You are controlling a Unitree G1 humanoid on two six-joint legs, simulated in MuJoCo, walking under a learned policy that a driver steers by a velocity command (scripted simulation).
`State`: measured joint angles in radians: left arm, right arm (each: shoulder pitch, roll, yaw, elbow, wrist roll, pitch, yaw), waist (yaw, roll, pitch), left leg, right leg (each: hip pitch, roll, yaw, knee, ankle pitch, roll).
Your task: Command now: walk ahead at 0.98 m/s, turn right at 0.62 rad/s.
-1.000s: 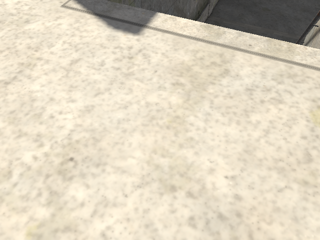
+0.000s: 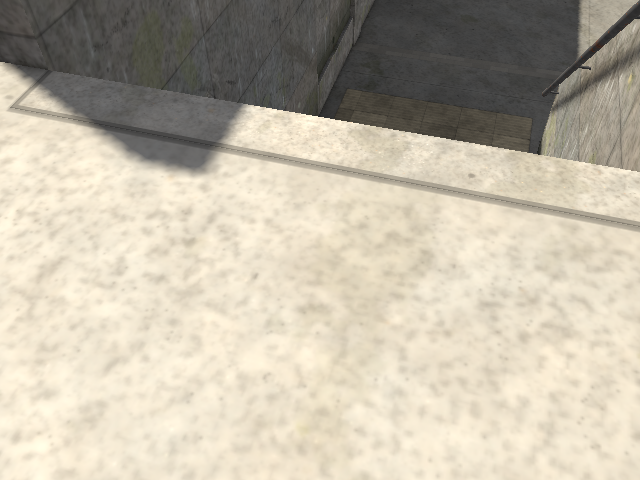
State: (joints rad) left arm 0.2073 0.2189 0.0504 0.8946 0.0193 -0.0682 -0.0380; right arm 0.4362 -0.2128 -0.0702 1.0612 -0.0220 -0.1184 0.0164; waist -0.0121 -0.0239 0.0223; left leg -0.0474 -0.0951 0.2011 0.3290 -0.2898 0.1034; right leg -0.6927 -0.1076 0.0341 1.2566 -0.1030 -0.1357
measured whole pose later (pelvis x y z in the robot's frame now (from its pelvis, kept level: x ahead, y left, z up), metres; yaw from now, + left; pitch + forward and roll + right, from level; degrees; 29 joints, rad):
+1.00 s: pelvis +0.86 -0.20 -0.01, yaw -51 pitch +2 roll +3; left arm -0.05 0.30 0.02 0.58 0.04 -0.02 -0.09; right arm 0.55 -0.29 -0.05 0.93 -0.03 -0.11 0.01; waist -0.09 -0.04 0.01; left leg 0.16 0.01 0.26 0.19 -0.36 -0.07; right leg -0.79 -0.05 -0.04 0.89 -0.04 -0.14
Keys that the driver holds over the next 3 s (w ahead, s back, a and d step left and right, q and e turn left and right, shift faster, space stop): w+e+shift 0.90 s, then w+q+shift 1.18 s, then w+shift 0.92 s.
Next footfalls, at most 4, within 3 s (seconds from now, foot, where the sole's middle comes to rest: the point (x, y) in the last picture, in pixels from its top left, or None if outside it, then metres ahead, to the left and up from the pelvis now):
0.24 right None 0.40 -0.04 -0.77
0.64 left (342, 332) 0.86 -0.02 -0.77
1.10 right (517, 291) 0.97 -0.47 -0.77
1.50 left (541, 189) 1.34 -0.62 -0.77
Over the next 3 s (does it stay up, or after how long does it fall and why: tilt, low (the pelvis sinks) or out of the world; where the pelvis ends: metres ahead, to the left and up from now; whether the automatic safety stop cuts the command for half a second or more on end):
stays up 1.39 -0.65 -0.04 its command is cut before an obstacle after 1.2 s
